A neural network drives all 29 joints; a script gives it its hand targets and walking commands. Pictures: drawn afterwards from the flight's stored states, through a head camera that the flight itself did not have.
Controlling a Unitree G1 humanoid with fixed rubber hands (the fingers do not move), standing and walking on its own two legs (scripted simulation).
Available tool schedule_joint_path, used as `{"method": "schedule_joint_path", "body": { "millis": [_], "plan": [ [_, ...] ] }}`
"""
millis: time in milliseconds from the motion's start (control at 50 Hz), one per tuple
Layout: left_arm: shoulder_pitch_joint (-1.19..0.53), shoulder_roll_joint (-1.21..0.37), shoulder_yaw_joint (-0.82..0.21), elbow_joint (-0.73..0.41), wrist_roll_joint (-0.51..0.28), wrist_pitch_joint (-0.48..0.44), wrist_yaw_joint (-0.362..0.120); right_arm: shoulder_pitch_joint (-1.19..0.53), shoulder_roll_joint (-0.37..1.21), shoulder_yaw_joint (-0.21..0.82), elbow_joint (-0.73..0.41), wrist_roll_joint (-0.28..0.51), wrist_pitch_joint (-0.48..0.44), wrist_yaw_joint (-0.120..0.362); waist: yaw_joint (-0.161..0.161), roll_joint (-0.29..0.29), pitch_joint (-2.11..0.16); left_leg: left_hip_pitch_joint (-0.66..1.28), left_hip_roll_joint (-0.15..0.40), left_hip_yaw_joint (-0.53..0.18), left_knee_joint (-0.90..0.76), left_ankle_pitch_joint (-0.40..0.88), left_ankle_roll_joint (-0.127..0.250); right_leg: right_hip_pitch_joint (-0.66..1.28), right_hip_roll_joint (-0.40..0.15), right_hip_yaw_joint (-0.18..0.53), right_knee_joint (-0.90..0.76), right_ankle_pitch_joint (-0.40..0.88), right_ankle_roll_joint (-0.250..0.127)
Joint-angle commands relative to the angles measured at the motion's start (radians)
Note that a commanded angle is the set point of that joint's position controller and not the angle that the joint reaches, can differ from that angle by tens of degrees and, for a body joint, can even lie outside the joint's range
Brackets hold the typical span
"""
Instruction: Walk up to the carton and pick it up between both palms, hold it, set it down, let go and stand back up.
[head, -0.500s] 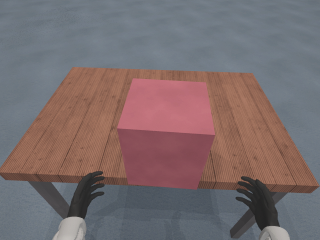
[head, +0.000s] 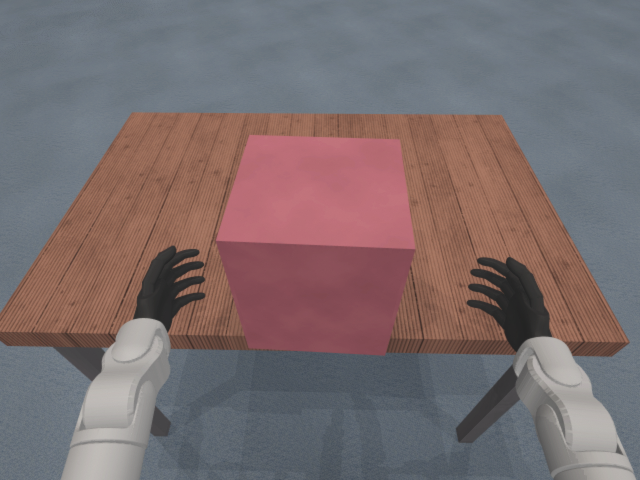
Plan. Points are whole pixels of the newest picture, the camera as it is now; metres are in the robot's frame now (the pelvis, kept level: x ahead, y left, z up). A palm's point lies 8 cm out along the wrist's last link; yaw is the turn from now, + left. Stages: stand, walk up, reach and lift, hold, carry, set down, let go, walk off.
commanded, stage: reach and lift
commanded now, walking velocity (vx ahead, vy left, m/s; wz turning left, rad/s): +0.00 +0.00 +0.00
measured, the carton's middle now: (319, 249) +0.42 +0.04 +0.04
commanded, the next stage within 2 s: none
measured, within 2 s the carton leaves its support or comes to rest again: neither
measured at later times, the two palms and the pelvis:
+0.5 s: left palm (152, 240) +0.36 +0.24 +0.13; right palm (516, 246) +0.38 -0.20 +0.12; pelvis +0.00 -0.01 +0.00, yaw +2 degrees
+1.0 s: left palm (157, 175) +0.42 +0.24 +0.18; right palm (510, 180) +0.44 -0.19 +0.17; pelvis +0.00 -0.01 +0.00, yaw +2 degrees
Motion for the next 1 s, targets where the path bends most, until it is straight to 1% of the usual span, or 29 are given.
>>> {"method": "schedule_joint_path", "body": {
  "millis": [0,100,200,340,460,580,880,980],
  "plan": [
    [-0.393,0.171,0.072,-0.198,-0.012,-0.015,-0.008,-0.379,-0.156,-0.061,-0.19,0.009,-0.019,-0.011,-0.001,0.0,-0.372,-0.041,0.014,-0.089,-0.052,0.248,-0.035,0.212,-0.003,0.103,-0.002,0.156,-0.017],
    [-0.497,0.213,0.1,-0.167,-0.017,0.033,-0.024,-0.49,-0.162,-0.056,-0.158,0.024,0.024,-0.034,-0.01,-0.006,-0.435,-0.07,0.003,-0.084,-0.042,0.264,-0.024,0.258,-0.007,0.107,0.013,0.215,-0.003],
    [-0.571,0.243,0.123,-0.122,-0.007,0.08,-0.044,-0.577,-0.166,-0.049,-0.109,0.036,0.063,-0.055,-0.019,-0.002,-0.469,-0.085,-0.006,-0.081,-0.033,0.287,-0.022,0.295,-0.006,0.106,0.022,0.271,0.005],
    [-0.703,0.283,0.13,-0.08,-0.005,0.12,-0.055,-0.719,-0.185,-0.05,-0.062,0.052,0.099,-0.07,-0.03,0.018,-0.517,-0.096,-0.011,-0.082,-0.018,0.304,-0.023,0.304,0.001,0.096,0.031,0.291,0.006],
    [-0.823,0.313,0.122,-0.045,-0.012,0.139,-0.046,-0.839,-0.211,-0.056,-0.014,0.065,0.116,-0.07,-0.034,0.04,-0.58,-0.084,-0.01,-0.088,0.001,0.345,-0.03,0.295,0.01,0.084,0.042,0.32,0.003],
    [-0.931,0.334,0.111,0.023,-0.015,0.157,-0.037,-0.955,-0.246,-0.057,0.064,0.078,0.127,-0.063,-0.039,0.042,-0.629,-0.068,-0.009,-0.095,0.017,0.387,-0.036,0.287,0.017,0.072,0.047,0.354,0.002],
    [-1.239,0.357,0.038,0.254,-0.034,0.153,0.001,-1.276,-0.313,-0.031,0.326,0.107,0.128,-0.038,-0.039,0.049,-0.722,-0.039,0.0,-0.11,0.036,0.4,-0.043,0.218,0.026,0.046,0.042,0.351,0.0],
    [-1.292,0.346,0.018,0.363,-0.031,0.132,0.005,-1.341,-0.307,-0.009,0.43,0.105,0.123,-0.037,-0.039,0.04,-0.727,-0.043,0.001,-0.115,0.042,0.395,-0.04,0.207,0.023,0.042,0.042,0.355,0.003]
  ]
}}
